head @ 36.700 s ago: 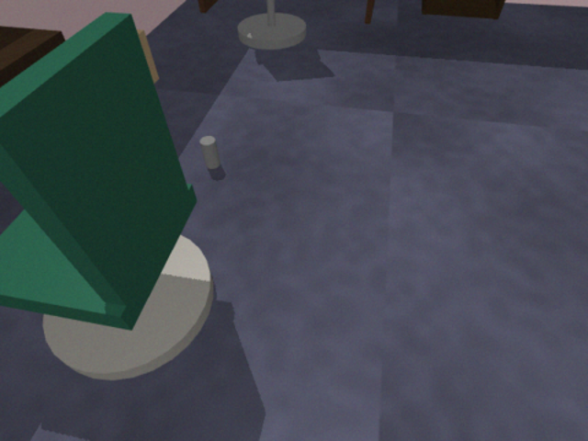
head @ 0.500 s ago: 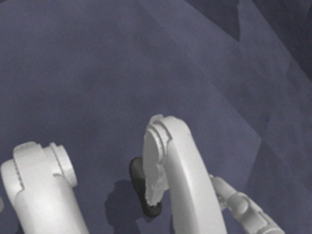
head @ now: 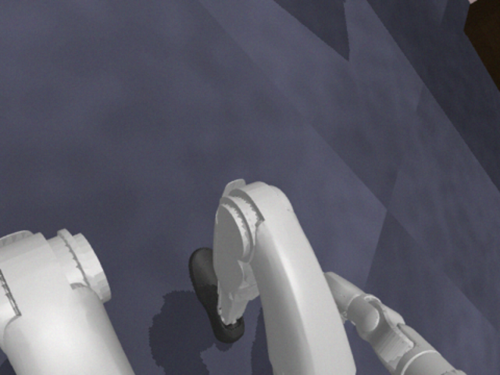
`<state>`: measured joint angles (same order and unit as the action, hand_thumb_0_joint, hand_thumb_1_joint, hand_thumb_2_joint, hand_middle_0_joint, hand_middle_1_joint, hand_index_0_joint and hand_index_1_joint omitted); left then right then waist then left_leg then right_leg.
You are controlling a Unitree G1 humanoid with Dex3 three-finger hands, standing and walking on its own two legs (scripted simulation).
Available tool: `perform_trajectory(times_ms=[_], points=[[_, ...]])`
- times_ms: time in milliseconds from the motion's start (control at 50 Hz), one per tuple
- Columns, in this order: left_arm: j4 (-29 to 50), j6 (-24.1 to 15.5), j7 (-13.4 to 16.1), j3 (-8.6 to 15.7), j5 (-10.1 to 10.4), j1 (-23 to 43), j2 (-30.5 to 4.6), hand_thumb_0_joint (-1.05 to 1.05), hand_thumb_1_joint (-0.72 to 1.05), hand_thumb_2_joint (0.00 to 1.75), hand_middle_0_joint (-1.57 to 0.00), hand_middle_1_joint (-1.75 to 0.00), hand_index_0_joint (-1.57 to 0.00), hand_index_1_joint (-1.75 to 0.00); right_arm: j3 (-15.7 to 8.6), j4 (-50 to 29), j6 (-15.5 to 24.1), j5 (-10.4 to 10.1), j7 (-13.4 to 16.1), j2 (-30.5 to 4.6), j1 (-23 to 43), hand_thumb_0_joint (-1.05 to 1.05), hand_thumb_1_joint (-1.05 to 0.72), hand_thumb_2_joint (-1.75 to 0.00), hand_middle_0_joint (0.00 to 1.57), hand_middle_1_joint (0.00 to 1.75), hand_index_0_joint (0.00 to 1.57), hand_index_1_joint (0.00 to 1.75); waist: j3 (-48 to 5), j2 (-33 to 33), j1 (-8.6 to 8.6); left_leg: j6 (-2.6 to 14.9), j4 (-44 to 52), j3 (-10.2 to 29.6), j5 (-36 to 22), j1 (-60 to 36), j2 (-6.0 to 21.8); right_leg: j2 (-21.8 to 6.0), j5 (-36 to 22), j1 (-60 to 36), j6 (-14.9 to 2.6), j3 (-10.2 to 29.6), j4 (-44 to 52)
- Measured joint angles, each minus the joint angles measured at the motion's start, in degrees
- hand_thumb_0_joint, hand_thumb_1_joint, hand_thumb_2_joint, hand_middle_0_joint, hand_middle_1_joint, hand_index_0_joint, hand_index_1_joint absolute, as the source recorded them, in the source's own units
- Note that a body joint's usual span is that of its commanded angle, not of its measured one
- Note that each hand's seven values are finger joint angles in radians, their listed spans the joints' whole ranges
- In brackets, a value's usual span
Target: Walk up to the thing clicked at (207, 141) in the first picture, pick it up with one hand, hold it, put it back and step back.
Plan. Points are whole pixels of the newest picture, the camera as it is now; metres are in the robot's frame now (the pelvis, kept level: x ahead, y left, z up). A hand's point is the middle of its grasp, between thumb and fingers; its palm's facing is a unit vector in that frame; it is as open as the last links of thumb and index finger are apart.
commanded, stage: lower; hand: left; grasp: from the side
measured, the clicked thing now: out of the picture +0.45 +0.33 -0.19
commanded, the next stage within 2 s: loosen in 0.24 s
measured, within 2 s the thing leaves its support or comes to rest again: rests again in 0.58 s
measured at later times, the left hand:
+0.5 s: hand out of the picture +0.45 +0.33 -0.16, palm faces +0.48 -0.88 -0.02, open 10.9 cm
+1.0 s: hand out of the picture +0.45 +0.33 -0.16, palm faces +0.50 -0.87 +0.01, open 16.7 cm
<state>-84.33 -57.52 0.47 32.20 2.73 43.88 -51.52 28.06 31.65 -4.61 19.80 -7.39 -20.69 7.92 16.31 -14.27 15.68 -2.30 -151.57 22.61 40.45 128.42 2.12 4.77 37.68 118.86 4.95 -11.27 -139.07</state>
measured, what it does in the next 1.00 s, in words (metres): stands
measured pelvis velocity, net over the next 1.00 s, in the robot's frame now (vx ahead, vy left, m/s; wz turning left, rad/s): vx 0.00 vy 0.01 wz -0.03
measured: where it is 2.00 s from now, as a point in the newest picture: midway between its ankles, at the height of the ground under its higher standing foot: (160, 346)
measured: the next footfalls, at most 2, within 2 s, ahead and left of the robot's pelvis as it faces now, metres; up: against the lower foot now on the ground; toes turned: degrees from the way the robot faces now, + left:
none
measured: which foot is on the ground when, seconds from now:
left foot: down 0.00-1.00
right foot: down 0.00-1.00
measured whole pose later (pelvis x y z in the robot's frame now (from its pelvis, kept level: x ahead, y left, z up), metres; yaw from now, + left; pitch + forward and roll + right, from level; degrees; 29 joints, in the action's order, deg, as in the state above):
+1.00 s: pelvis +0.00 +0.01 +0.00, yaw -2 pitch +13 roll -18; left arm -85.6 -60.5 1.7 33.2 2.8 44.2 -54.3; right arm 30.6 30.3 -5.2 21.1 -7.3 -20.6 9.7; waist 17.6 -16.2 15.7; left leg -1.2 -152.1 24.2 40.9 127.6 2.6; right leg 5.5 37.1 117.0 4.8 -12.7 -137.4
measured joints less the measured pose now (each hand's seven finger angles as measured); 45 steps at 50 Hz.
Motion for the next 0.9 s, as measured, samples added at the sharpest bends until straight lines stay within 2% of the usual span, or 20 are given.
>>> perform_trajectory(times_ms=[440, 520, 620, 740, 900], points=[[-1.91, -1.91, 1.86, -0.67, -0.96, -0.07, -2.26, 0.02, -0.46, 1.06, -0.73, -0.96, -0.66, -0.94, 2.09, -0.99, -0.35, 1.16, 0.01, 0.08, 1.59, -0.01, -0.9, -0.9, 0.2, 0.3, 0.21, 0.3, 1.17, -1.62, 0.02, 0.97, -0.51, 1.13, 0.22, -0.51, 0.35, 0.69, -0.48, -1.41, -0.06, -0.99, 1.1], [-1.84, -2.48, 1.98, -0.3, -0.42, 0.08, -2.25, 0.01, -0.4, 0.95, -0.74, -0.89, -0.68, -0.87, 2.26, -1.06, -0.23, 1.29, -0.04, 0.09, 1.55, -0.01, -0.91, -0.9, 0.2, 0.3, 0.21, 0.3, 1.16, -1.78, -0.01, 1.01, -0.54, 1.32, 0.34, -0.6, 0.35, 0.73, -0.45, -1.61, -0.12, -1.17, 1.26], [-1.85, -2.82, 1.8, -0.54, -0.55, 0.38, -2.47, 0.01, -0.37, 0.7, -0.72, -0.76, -0.68, -0.74, 2.34, -0.97, -0.31, 1.35, -0.01, 0.2, 1.65, -0.01, -0.92, -0.9, 0.2, 0.3, 0.21, 0.3, 1.2, -1.84, 0.0, 1.11, -0.48, 1.4, 0.39, -0.66, 0.37, 0.74, -0.44, -1.81, -0.23, -1.29, 1.48], [-2.28, -2.74, 1.79, -0.62, -0.55, 0.46, -2.71, 0.0, -0.44, 0.43, -0.57, -0.54, -0.56, -0.53, 2.41, -1.05, -0.39, 1.38, -0.04, 0.18, 1.69, -0.01, -0.92, -0.9, 0.2, 0.3, 0.21, 0.3, 1.03, -1.6, 0.11, 1.25, -0.45, 1.5, 0.41, -0.56, 0.4, 0.77, -0.46, -1.84, -0.13, -1.39, 1.67], [-2.56, -3.11, 1.71, -0.57, -0.36, 0.49, -2.77, -0.01, -0.53, 0.21, -0.36, -0.3, -0.36, -0.3, 2.5, -1.06, -0.35, 1.4, -0.12, 0.07, 1.77, -0.01, -0.92, -0.9, 0.2, 0.3, 0.21, 0.3, 1.12, -1.57, 0.07, 1.22, -0.48, 1.58, 0.46, -0.58, 0.39, 0.75, -0.47, -1.86, -0.21, -1.47, 1.69]])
